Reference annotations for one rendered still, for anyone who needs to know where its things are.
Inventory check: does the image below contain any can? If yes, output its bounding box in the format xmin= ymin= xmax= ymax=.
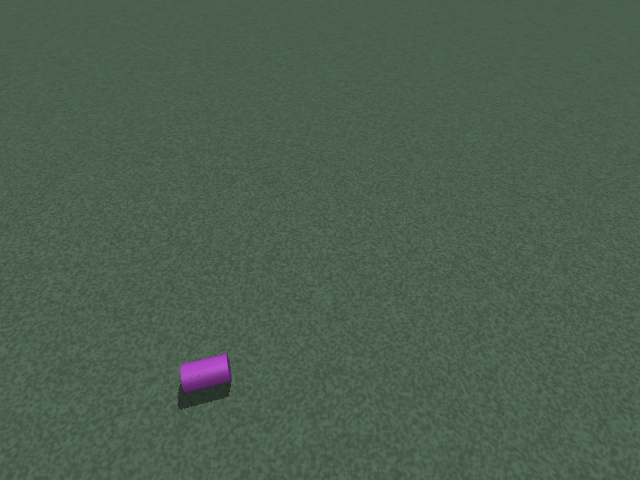
xmin=180 ymin=354 xmax=232 ymax=393

